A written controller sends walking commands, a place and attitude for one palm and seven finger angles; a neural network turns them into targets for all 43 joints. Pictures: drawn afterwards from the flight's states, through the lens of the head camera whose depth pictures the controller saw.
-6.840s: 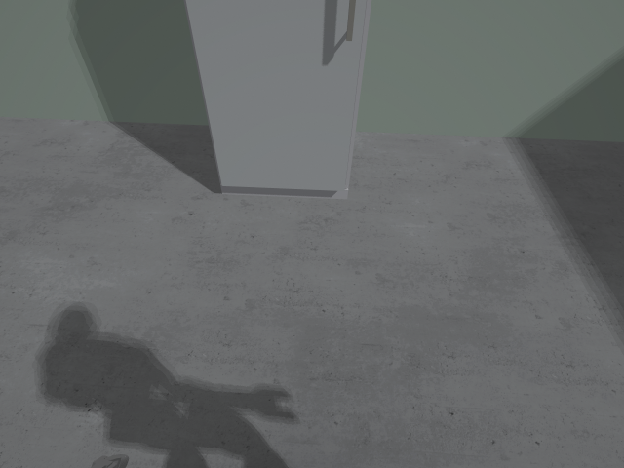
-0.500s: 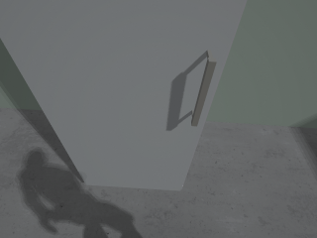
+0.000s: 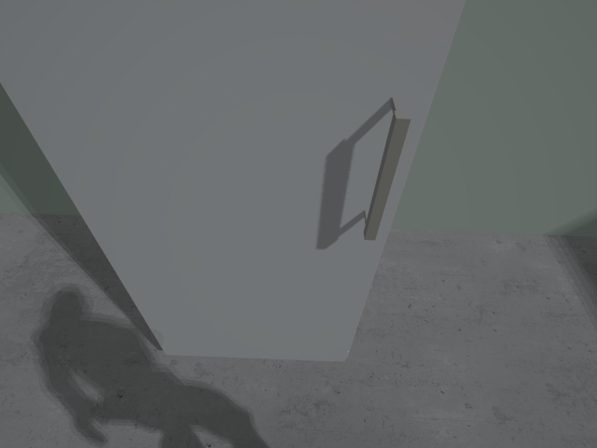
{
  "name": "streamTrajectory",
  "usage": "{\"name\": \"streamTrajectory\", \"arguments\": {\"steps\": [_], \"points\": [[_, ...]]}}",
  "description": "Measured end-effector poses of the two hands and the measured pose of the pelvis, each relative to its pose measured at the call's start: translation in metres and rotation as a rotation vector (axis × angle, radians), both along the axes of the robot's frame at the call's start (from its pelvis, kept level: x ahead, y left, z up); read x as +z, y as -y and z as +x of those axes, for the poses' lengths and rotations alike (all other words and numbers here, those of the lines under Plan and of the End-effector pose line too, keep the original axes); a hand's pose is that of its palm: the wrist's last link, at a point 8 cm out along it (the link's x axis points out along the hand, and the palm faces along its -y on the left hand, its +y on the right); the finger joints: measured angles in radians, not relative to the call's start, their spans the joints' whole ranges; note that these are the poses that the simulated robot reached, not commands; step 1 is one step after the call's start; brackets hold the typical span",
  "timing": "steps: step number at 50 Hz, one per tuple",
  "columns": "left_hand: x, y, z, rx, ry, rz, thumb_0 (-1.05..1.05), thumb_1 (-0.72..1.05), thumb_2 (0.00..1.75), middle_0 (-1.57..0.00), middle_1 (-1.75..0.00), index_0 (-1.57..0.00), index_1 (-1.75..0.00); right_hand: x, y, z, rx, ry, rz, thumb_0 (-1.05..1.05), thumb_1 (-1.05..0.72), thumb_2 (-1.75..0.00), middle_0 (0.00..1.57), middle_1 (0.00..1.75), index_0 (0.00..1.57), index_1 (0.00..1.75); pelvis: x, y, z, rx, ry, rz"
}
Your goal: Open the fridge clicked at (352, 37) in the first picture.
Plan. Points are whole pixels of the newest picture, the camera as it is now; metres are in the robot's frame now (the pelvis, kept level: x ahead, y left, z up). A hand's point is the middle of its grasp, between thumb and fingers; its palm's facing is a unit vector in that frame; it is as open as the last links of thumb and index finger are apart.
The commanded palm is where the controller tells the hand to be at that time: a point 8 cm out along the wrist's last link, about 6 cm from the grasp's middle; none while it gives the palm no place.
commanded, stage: look again from close up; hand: right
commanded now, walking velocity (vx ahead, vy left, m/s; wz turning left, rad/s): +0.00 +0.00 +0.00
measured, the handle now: (381, 176) +0.48 -0.09 +0.12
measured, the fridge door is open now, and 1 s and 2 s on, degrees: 0 0 0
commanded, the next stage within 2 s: raise the hand to about handle height in 0.72 s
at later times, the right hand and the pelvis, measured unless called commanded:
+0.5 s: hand out of the picture +0.00 -0.17 -0.17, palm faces +0.02 +0.98 -0.21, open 7.4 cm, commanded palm none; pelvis +0.00 +0.00 +0.00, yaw +0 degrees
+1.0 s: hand (470, 424) +0.18 -0.20 -0.02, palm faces +0.24 +0.97 -0.09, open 7.5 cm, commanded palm +0.10 -0.24 -0.05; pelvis -0.02 -0.01 -0.01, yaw -2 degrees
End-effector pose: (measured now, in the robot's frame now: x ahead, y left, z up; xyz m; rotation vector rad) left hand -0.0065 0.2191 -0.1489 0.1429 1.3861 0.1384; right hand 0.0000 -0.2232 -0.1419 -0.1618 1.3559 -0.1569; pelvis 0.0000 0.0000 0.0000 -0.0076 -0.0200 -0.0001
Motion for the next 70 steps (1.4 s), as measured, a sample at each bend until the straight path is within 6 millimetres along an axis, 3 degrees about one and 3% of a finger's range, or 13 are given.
{"name": "streamTrajectory", "arguments": {"steps": [18, 42, 44, 49, 52, 54, 56, 61, 65, 70], "points": [[0.001, -0.002, -0.012, 0.000, -0.023, 0.002, 0.01, 0.91, 0.90, -0.19, -0.30, -0.20, -0.30, 0.000, 0.000, 0.000, -0.002, 0.009, 0.000, 0.00, -0.91, -0.90, 0.20, 0.30, 0.20, 0.30, 0.000, -0.002, -0.003, -0.004, -0.001, 0.000], [0.002, -0.006, -0.003, -0.003, -0.003, 0.011, 0.01, 0.91, 0.90, -0.19, -0.30, -0.20, -0.30, -0.001, 0.001, 0.001, 0.004, 0.013, -0.006, 0.00, -0.91, -0.90, 0.20, 0.30, 0.20, 0.30, 0.000, -0.002, -0.005, 0.000, -0.006, 0.005], [0.006, -0.009, 0.009, -0.002, 0.096, 0.032, 0.01, 0.91, 0.90, -0.20, -0.30, -0.20, -0.30, 0.018, 0.009, 0.028, -0.091, 0.185, -0.010, 0.01, -0.92, -0.90, 0.20, 0.30, 0.20, 0.30, -0.002, 0.000, -0.008, 0.005, 0.000, 0.007], [0.025, -0.018, 0.071, -0.042, 0.480, 0.076, 0.01, 0.90, 0.90, -0.20, -0.30, -0.20, -0.30, 0.118, 0.024, 0.131, -0.079, 0.905, -0.046, 0.02, -0.89, -0.88, 0.20, 0.33, 0.20, 0.33, -0.010, 0.006, -0.017, -0.033, -0.029, 0.001], [0.040, -0.025, 0.113, -0.074, 0.676, 0.092, 0.01, 0.90, 0.90, -0.20, -0.30, -0.20, -0.30, 0.153, 0.021, 0.164, 0.007, 1.236, 0.029, 0.01, -0.84, -0.86, 0.20, 0.35, 0.20, 0.36, -0.022, 0.006, -0.025, -0.022, -0.088, -0.005], [0.053, -0.029, 0.138, -0.102, 0.787, 0.104, 0.01, 0.90, 0.90, -0.20, -0.30, -0.20, -0.30, 0.158, 0.013, 0.167, 0.101, 1.377, 0.101, 0.01, -0.80, -0.85, 0.20, 0.38, 0.20, 0.38, -0.033, 0.006, -0.030, -0.013, -0.118, -0.008], [0.064, -0.031, 0.159, -0.133, 0.876, 0.119, 0.01, 0.90, 0.90, -0.20, -0.30, -0.20, -0.30, 0.148, 0.008, 0.159, 0.192, 1.414, 0.160, 0.00, -0.76, -0.83, 0.20, 0.40, 0.20, 0.40, -0.044, 0.006, -0.033, -0.008, -0.138, -0.010], [0.082, -0.025, 0.193, -0.206, 0.979, 0.161, 0.01, 0.90, 0.90, -0.19, -0.30, -0.20, -0.30, 0.105, 0.022, 0.118, 0.125, 1.274, 0.205, 0.00, -0.64, -0.78, 0.22, 0.47, 0.22, 0.48, -0.062, 0.008, -0.038, -0.020, -0.164, 0.002], [0.075, -0.006, 0.199, -0.271, 0.963, 0.154, 0.01, 0.90, 0.90, -0.19, -0.30, -0.19, -0.30, 0.107, 0.044, 0.096, 0.051, 1.284, 0.100, 0.01, -0.54, -0.74, 0.23, 0.53, 0.23, 0.53, -0.068, 0.010, -0.041, -0.045, -0.170, 0.031], [0.045, 0.024, 0.181, -0.301, 0.866, 0.080, 0.01, 0.90, 0.90, -0.19, -0.30, -0.20, -0.30, 0.134, 0.054, 0.114, 0.145, 1.397, 0.084, 0.01, -0.42, -0.70, 0.23, 0.61, 0.23, 0.61, -0.070, 0.016, -0.046, -0.068, -0.169, 0.064]]}}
